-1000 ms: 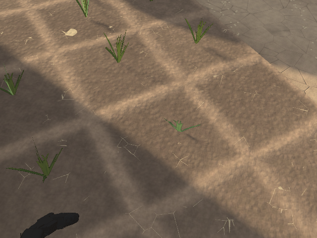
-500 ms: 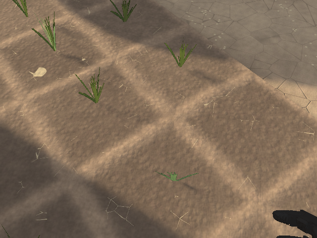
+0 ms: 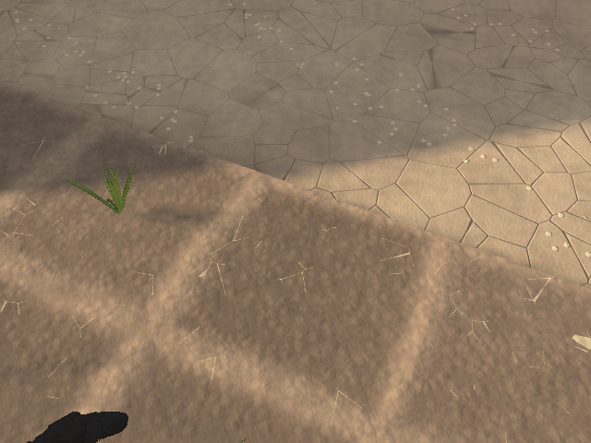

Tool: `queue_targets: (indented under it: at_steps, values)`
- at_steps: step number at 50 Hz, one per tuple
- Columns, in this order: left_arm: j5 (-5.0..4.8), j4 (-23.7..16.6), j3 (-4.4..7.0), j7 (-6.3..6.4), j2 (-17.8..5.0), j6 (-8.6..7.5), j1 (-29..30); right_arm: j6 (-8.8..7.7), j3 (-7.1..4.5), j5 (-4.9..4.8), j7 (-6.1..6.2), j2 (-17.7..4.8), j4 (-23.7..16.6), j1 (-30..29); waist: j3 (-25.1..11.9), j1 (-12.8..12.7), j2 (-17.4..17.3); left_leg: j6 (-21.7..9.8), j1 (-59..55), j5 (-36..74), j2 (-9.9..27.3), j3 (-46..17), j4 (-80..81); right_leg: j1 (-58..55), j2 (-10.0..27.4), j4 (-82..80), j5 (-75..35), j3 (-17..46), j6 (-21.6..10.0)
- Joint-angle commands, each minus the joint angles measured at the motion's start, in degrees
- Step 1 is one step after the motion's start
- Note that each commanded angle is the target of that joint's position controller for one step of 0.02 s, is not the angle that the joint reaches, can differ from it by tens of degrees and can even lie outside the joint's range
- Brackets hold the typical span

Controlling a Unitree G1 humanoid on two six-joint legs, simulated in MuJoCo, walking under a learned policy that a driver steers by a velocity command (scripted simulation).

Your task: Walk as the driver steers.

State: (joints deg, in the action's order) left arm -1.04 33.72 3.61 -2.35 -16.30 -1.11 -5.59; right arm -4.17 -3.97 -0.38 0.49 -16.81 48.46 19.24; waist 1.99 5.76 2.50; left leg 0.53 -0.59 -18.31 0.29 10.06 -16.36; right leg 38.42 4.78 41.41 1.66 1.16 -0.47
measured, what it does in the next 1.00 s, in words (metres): walks ahead, turning right: right foot, then left foot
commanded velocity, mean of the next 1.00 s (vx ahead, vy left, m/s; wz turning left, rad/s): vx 0.10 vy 0.00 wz -0.57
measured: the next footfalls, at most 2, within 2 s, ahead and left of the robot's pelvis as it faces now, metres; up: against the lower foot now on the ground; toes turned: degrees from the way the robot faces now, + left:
right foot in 0.08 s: +0.22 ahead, -0.12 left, +0.00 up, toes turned -5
left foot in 0.56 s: +0.28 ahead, +0.09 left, +0.00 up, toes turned -25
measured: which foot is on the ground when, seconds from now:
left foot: down 0.00-0.10, up 0.12-0.54, down 0.56-0.96, up 0.98-1.00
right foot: up 0.00-0.06, down 0.08-0.56, up 0.58-0.94, down 0.96-1.00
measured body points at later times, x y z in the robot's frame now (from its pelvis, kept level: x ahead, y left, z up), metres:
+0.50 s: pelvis +0.15 -0.02 -0.01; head +0.18 -0.03 +0.44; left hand +0.38 +0.22 -0.09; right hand +0.24 -0.32 -0.11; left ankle +0.25 +0.12 -0.71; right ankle +0.18 -0.12 -0.74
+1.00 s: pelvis +0.16 -0.03 -0.01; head +0.18 -0.06 +0.44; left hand +0.46 +0.09 -0.08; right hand +0.11 -0.34 -0.12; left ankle +0.24 +0.11 -0.72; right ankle +0.11 -0.12 -0.74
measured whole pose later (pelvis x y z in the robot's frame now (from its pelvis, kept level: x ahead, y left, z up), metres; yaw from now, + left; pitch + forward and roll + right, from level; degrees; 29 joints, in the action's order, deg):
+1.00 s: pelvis +0.16 -0.03 -0.01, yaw -34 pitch +1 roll +0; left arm -0.3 33.5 3.9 -0.1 -16.2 3.5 -9.3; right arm 0.7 -4.0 0.1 0.9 -17.8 42.6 9.7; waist 2.4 1.9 -2.0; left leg 2.8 19.0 -23.6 6.7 4.6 -39.3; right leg 17.0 -0.8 31.2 15.9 -0.3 -1.2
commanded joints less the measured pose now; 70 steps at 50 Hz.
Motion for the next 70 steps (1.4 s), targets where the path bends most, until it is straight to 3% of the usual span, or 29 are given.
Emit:
queue_targets:
  at_steps: [1,3,4,5,6,7,8,9,11,15,20,24,27,28,29,30,31,34,41,44,47,48,49,50,51,53,55,60,70]
  values:
    - [0.35,-5.73,1.14,-1.09,-3.63,-0.86,3.33,0.21,-2.56,-1.03,0.68,-11.44,-3.36,-3.40,-0.40,-2.79,-8.11,-6.76,0.47,44.90,13.89,-2.98,-2.82,-6.07,-3.40,-4.80,2.68,-4.50,-2.04]
    - [0.73,-3.68,2.99,-1.09,-6.82,-0.59,-5.91,0.80,-3.03,-1.97,1.30,-12.56,-3.91,-4.86,-5.40,-8.33,-8.42,-4.72,0.78,54.86,12.52,-1.05,-15.79,-18.00,-7.48,-9.97,2.81,-6.53,-4.81]
    - [0.77,-1.87,4.56,-0.19,-9.79,-0.32,-13.27,0.67,-2.52,-1.81,1.34,-11.02,-4.27,-4.35,-9.30,-12.12,-5.99,-2.33,6.75,48.54,9.85,0.11,-27.78,-30.17,-8.37,-13.97,-4.40,-5.03,-7.01]
    - [0.60,-1.69,5.36,1.42,-14.90,0.28,-16.33,0.37,-0.67,1.76,0.83,-5.10,-6.12,-1.31,-14.42,-10.16,7.65,0.98,24.28,4.37,4.74,0.08,-47.55,-47.16,4.55,-10.18,-29.34,11.38,-11.62]
    - [1.96,-4.92,4.88,1.25,-18.16,-0.39,-12.81,-0.52,0.81,1.89,-0.15,-4.16,-7.74,4.07,-26.38,-6.46,14.89,3.23,39.51,-23.38,-3.98,-9.80,-65.78,-59.76,19.42,-14.28,-32.85,40.00,-25.57]
    - [1.72,-5.63,4.10,0.84,-13.40,-0.32,-12.41,-0.70,-0.62,0.57,-0.59,-9.96,-6.97,-1.09,-28.32,-10.93,4.05,2.53,40.19,-17.63,-0.19,-17.05,-67.16,-56.05,15.80,-16.67,-25.86,34.33,-23.01]
    - [1.21,-5.21,3.28,0.84,-11.21,-0.50,-9.37,-0.47,-0.47,-0.45,-0.39,-9.72,-8.61,-5.53,-20.49,-9.75,2.45,1.96,42.05,-12.54,1.28,-15.60,-64.28,-48.96,12.64,-17.33,-22.12,26.85,-20.12]
    - [0.44,-4.77,2.95,1.09,-9.73,-0.38,-7.28,0.07,-0.29,0.20,0.46,-8.47,-7.98,-6.09,-14.75,-7.69,-2.32,2.44,41.60,-8.97,3.31,-15.04,-59.91,-40.95,9.34,-18.31,-19.34,22.17,-17.27]
    - [0.96,-5.09,2.57,1.61,-9.13,0.14,-3.92,1.67,-0.62,0.78,1.21,-8.92,-7.87,-5.42,-10.56,-4.41,0.01,2.87,35.07,-5.72,4.25,-14.97,-54.40,-28.08,6.27,-20.95,-18.08,18.60,-15.71]
    - [1.47,-4.08,2.99,2.65,-10.05,0.36,-3.34,2.77,0.06,1.35,1.86,-6.13,-7.74,-5.50,-11.54,-3.50,1.39,4.60,31.42,-2.71,1.86,-14.17,-45.23,-21.80,4.04,-20.86,-21.31,16.37,-15.67]
    - [0.80,-3.93,3.06,4.19,-10.21,2.32,-2.87,3.66,0.39,0.79,1.54,-5.24,-9.58,-11.32,-10.39,-5.19,3.90,4.76,29.40,3.30,0.02,-15.79,-34.03,-19.53,1.59,-21.76,2.74,20.24,-12.81]
    - [0.75,-3.56,3.04,4.07,-9.77,3.06,-4.26,2.79,0.14,0.33,0.79,-5.68,-10.61,-12.67,-9.90,-6.39,6.37,3.48,25.18,1.10,-1.51,-16.06,-24.93,-21.25,1.50,-20.41,9.60,25.11,-12.05]
    - [-0.02,-3.55,2.54,4.13,-8.34,3.52,-3.62,1.91,-0.77,0.43,0.26,-6.28,-10.00,-9.20,-7.68,-3.79,6.39,0.62,14.97,7.89,-0.47,-15.27,-7.41,-19.27,-1.79,-15.17,9.49,26.31,-8.65]
    - [0.22,-3.45,1.73,4.12,-5.39,3.53,-6.29,1.97,-1.70,1.52,0.46,-10.00,-10.15,-7.25,-9.69,-4.85,-1.60,-3.23,7.71,10.77,10.40,-23.69,-4.26,-14.21,-5.94,-5.37,21.38,21.03,-5.19]
    - [-0.34,-5.67,1.92,4.10,-5.59,3.06,-6.38,2.67,-2.85,3.28,0.55,-14.42,-9.54,-7.81,-6.03,-7.16,-19.51,-12.41,7.30,20.26,20.81,-38.00,-0.86,-2.34,-14.83,4.84,32.95,8.08,-1.61]
    - [0.98,-4.75,3.40,4.01,-10.76,2.39,-6.79,2.42,-2.35,3.26,0.59,-11.28,-10.98,-9.40,-6.07,-6.08,-16.68,-16.32,8.63,22.96,24.14,-41.11,-0.79,-0.44,-10.78,17.93,33.39,8.47,1.04]
    - [0.37,-3.31,4.29,3.85,-12.45,2.62,-7.24,2.45,-1.58,2.73,0.96,-8.38,-11.91,-11.45,-6.00,-6.60,-12.26,-14.69,9.63,23.45,21.27,-35.11,-2.11,-1.09,-9.56,23.22,29.67,8.28,2.11]
    - [0.13,-1.39,3.65,4.07,-8.44,4.53,-8.75,3.22,-0.73,0.88,1.71,-5.59,-12.61,-14.23,-4.00,-7.03,-9.96,-10.88,10.30,24.19,14.46,-22.74,-3.08,-0.75,-7.96,29.83,22.61,5.22,5.10]
    - [0.01,-5.18,1.75,2.67,-4.48,4.31,-1.50,4.79,-2.54,0.97,2.04,-9.57,-11.41,-10.66,-6.41,-2.96,-13.75,-12.52,5.61,26.88,16.03,-14.69,-2.99,-7.86,-3.65,9.98,20.94,-1.11,5.71]
    - [0.12,-5.08,2.05,2.07,-5.31,4.52,-2.26,4.68,-2.94,-0.06,1.28,-10.66,-10.64,-10.25,-6.70,-3.06,-14.36,-12.50,6.87,27.34,17.06,-14.17,-4.25,-14.20,-4.52,1.51,20.80,-3.17,3.92]
    - [0.34,-2.67,2.46,1.75,-5.12,4.42,-7.60,4.54,-2.45,-1.75,0.90,-9.68,-9.56,-11.14,-6.84,-6.45,-12.34,-8.89,10.28,24.82,15.34,-12.05,-10.14,-25.90,-6.70,-17.42,8.43,-4.63,-0.35]
    - [0.48,-2.45,2.91,2.13,-6.97,4.31,-8.85,4.18,-1.66,-1.14,0.57,-7.22,-8.20,-8.01,-8.17,-6.30,-7.16,-4.56,16.05,17.78,12.82,-8.82,-15.31,-34.63,-4.07,-20.96,-0.47,0.14,-2.08]
    - [0.79,-3.27,3.65,3.11,-11.96,4.19,-10.79,3.68,0.46,2.62,-0.29,-1.72,-10.03,-7.56,-11.49,-4.92,10.83,1.70,29.81,-10.42,6.58,-2.96,-30.60,-45.70,11.11,-19.87,-17.67,18.67,-6.93]
    - [1.92,-2.95,3.76,2.90,-13.11,3.34,-12.02,3.51,-0.41,1.59,0.16,-4.76,-11.43,-11.12,-11.37,-8.55,13.32,3.19,38.09,-19.66,2.51,-7.36,-40.44,-40.71,18.06,-22.39,-6.34,25.89,-17.67]
    - [1.89,-1.92,3.42,2.56,-11.32,2.23,-13.75,3.42,-1.50,0.16,0.25,-8.26,-11.46,-13.63,-9.38,-10.76,8.37,2.82,40.45,-16.94,3.81,-10.23,-45.39,-39.16,15.27,-25.93,11.40,25.62,-17.81]
    - [1.01,-0.19,2.27,2.68,-8.66,0.82,-10.89,3.25,-2.09,-0.33,0.02,-8.16,-10.12,-13.88,-3.63,-9.04,6.85,1.50,43.14,-7.64,5.13,-11.28,-44.91,-36.19,10.21,-29.64,30.89,22.19,-12.54]
    - [0.96,0.33,1.56,3.19,-7.57,0.00,-9.45,2.56,-2.20,-0.11,-0.21,-7.77,-9.28,-12.80,-0.53,-7.70,7.87,1.43,42.43,0.41,5.02,-11.36,-43.65,-33.77,8.26,-32.62,28.70,19.77,-11.45]
    - [1.10,1.89,1.68,3.41,-7.33,-2.09,-10.73,0.49,-1.40,-0.17,-0.88,-4.92,-8.20,-13.31,-0.74,-7.62,4.39,1.56,40.84,10.90,4.53,-11.24,-31.88,-35.40,7.02,-34.09,17.47,13.89,-11.11]
    - [-0.26,6.61,2.61,2.37,-10.15,-2.06,-14.75,-0.94,-0.03,-1.05,-2.72,-5.00,-10.43,-17.46,2.04,-9.10,3.30,-1.23,30.47,9.15,3.31,-10.33,-15.96,-31.99,10.15,-31.18,15.68,12.58,-11.74]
